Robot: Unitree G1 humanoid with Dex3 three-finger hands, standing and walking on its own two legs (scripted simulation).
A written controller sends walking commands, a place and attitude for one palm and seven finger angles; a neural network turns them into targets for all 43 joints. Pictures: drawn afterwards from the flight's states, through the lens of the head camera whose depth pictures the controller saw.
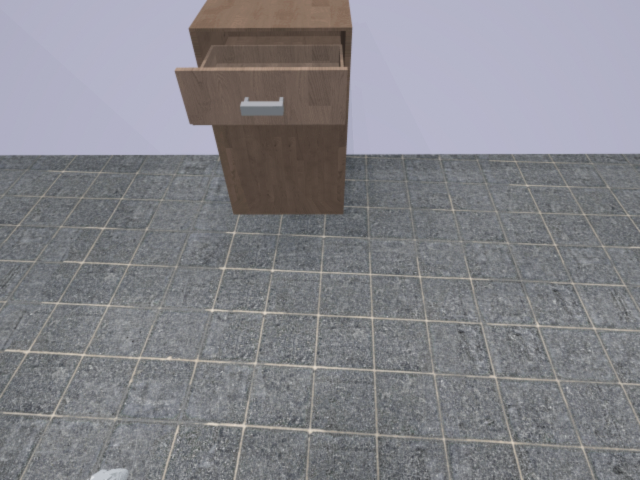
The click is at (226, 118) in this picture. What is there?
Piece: drawer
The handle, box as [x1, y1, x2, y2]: [240, 97, 283, 115]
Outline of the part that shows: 240,104 241,115 272,115 282,114 283,112 282,97 280,97 278,101 249,101 248,97 245,97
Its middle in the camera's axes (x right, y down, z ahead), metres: -0.16 -0.37 +1.07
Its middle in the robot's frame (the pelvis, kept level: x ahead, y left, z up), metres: +1.04 +0.22 -0.05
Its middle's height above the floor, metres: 0.72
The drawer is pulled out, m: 0.27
